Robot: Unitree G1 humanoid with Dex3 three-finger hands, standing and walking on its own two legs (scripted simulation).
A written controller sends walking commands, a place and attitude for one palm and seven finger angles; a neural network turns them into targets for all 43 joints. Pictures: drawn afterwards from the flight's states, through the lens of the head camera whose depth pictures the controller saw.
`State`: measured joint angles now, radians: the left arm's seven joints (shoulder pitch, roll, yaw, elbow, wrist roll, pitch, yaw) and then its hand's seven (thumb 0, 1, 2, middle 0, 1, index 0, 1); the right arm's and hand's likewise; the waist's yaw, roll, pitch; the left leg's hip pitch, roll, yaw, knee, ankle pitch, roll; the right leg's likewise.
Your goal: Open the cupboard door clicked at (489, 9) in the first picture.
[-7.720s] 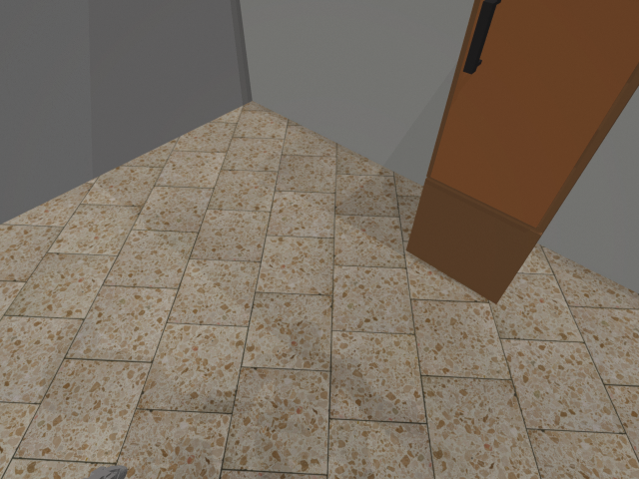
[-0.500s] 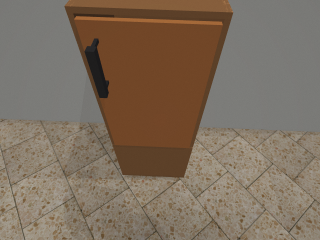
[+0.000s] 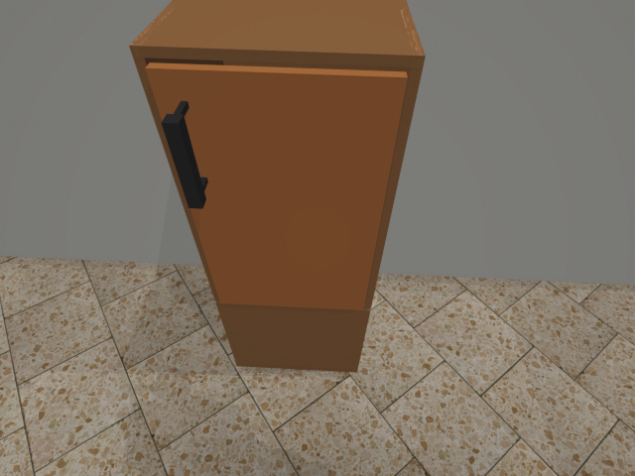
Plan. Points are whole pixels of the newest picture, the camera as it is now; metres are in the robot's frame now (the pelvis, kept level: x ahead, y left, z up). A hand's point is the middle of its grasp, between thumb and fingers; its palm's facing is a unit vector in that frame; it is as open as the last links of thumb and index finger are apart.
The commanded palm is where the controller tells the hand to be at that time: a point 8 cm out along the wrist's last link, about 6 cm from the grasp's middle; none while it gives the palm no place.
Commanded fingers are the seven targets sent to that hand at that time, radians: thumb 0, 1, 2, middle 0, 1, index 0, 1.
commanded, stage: come to a stop and stand still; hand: left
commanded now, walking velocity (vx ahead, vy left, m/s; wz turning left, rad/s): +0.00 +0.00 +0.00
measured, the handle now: (190, 156) +0.53 +0.24 +0.12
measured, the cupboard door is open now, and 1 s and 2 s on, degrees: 0 0 0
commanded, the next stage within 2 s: look again from close up in 0.12 s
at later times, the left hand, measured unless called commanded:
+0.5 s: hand out of the picture -0.02 +0.17 -0.18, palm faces +0.03 -0.98 -0.20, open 7.4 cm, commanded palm none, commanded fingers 0.00 0.90 0.90 -0.20 -0.30 -0.20 -0.30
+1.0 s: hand (162, 435) +0.18 +0.21 -0.04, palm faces +0.25 -0.96 -0.13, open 7.4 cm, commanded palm +0.11 +0.25 -0.05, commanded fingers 0.00 0.67 0.80 -0.22 -0.45 -0.22 -0.45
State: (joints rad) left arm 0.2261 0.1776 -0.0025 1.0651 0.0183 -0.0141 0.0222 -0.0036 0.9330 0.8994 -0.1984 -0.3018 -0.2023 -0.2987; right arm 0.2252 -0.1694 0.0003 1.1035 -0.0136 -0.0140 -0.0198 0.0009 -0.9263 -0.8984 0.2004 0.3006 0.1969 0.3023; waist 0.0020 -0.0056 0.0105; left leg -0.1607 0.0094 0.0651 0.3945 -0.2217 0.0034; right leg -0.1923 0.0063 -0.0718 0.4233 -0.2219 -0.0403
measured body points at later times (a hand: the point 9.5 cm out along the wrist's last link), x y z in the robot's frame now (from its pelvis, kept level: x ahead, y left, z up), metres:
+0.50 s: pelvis +0.00 +0.01 -0.01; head +0.00 -0.01 +0.44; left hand -0.02 +0.23 -0.16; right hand -0.02 -0.19 -0.18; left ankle -0.01 +0.12 -0.74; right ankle +0.01 -0.09 -0.74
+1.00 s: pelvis +0.00 +0.01 -0.02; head +0.01 +0.00 +0.43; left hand +0.16 +0.26 -0.03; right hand +0.10 -0.24 -0.13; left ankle -0.01 +0.12 -0.74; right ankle +0.01 -0.09 -0.74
